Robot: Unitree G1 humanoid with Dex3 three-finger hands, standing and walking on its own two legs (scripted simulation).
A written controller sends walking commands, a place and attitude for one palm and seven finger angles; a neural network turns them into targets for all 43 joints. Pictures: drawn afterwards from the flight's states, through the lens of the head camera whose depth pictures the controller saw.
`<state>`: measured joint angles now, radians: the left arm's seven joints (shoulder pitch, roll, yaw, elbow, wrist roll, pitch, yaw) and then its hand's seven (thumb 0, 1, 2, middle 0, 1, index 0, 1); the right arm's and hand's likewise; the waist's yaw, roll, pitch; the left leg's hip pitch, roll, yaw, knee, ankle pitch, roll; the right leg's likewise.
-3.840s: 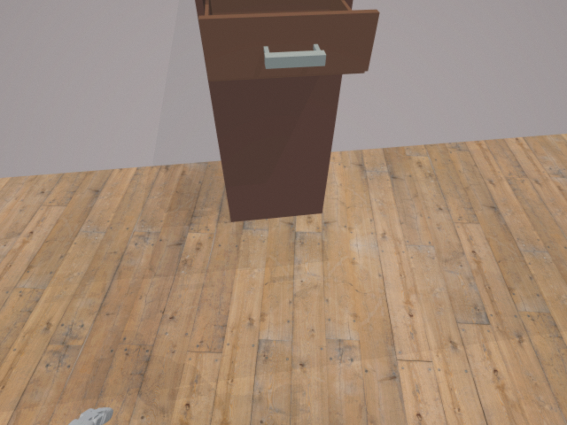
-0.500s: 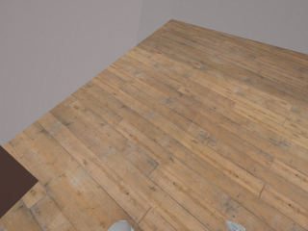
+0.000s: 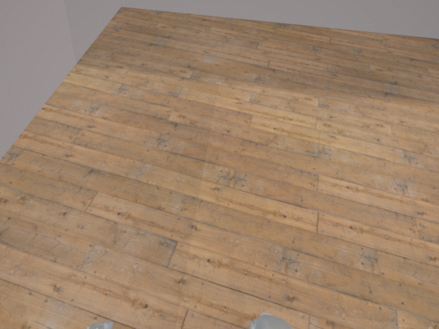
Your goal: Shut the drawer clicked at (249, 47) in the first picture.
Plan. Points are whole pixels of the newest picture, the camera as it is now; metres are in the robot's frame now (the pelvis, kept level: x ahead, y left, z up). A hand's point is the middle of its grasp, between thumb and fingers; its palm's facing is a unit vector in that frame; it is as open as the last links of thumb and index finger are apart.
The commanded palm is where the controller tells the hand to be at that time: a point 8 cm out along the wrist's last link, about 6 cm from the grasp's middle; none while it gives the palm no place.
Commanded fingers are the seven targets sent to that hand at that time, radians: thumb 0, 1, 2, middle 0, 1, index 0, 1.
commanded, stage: turn to face it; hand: left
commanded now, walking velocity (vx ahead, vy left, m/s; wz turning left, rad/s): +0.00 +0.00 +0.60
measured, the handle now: out of the picture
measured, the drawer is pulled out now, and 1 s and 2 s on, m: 0.27 0.27 0.27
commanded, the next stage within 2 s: none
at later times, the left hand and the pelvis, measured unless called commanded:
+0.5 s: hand out of the picture +0.06 +0.21 -0.20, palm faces +0.26 -0.95 -0.16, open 7.4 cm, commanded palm none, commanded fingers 0.00 0.90 0.90 -0.20 -0.30 -0.20 -0.30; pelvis +0.01 +0.01 -0.02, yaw +13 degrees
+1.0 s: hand out of the picture -0.02 +0.19 -0.15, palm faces +0.52 -0.81 -0.28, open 7.4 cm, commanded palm none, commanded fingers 0.00 0.90 0.90 -0.20 -0.30 -0.20 -0.30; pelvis +0.00 -0.04 -0.01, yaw +30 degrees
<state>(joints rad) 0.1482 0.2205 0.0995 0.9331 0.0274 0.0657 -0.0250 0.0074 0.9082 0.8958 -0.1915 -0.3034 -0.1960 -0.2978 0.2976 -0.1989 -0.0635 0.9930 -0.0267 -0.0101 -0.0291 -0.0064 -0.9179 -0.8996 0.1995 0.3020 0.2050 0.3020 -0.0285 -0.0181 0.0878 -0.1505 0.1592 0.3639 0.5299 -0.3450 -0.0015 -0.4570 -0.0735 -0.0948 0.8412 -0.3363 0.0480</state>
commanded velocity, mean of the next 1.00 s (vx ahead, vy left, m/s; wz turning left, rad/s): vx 0.00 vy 0.00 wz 0.60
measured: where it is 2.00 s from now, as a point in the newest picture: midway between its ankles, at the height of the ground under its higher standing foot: outside the picture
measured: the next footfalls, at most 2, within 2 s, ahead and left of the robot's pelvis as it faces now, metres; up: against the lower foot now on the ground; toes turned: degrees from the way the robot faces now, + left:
right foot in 0.06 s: +0.08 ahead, -0.13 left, +0.00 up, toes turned -7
left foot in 0.44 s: +0.06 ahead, +0.11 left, +0.00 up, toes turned +21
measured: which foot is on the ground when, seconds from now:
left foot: down 0.00-0.08, up 0.10-0.42, down 0.44-0.96, up 0.98-1.00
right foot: up 0.00-0.04, down 0.06-0.44, up 0.46-0.96, down 0.98-1.00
